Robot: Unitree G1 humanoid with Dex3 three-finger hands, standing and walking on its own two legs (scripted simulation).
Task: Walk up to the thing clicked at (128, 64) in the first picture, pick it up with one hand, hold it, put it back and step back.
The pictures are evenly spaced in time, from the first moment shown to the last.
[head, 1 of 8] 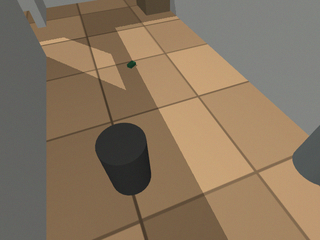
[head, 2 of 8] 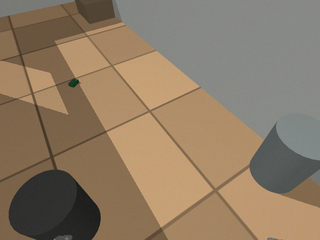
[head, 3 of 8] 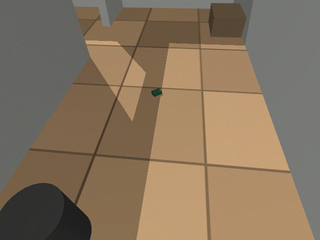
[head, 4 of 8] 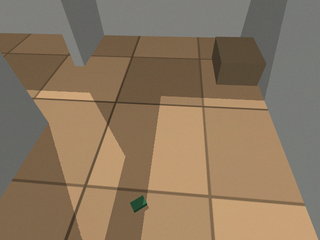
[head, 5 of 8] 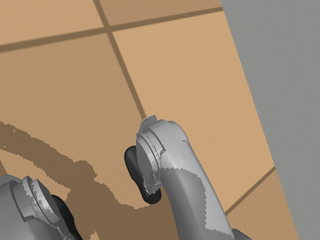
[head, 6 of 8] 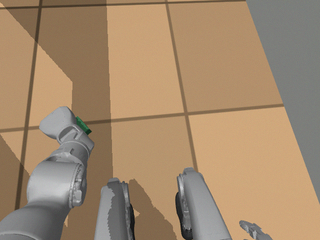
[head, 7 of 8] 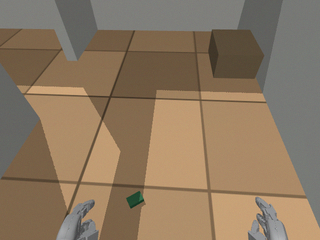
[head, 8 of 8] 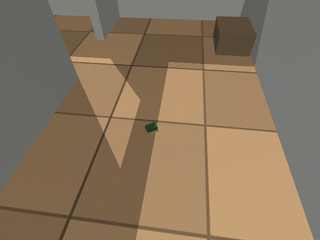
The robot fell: no
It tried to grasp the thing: yes
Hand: left
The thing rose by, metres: 0.67
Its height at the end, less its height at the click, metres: +0.00
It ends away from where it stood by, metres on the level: 0.00
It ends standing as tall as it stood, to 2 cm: yes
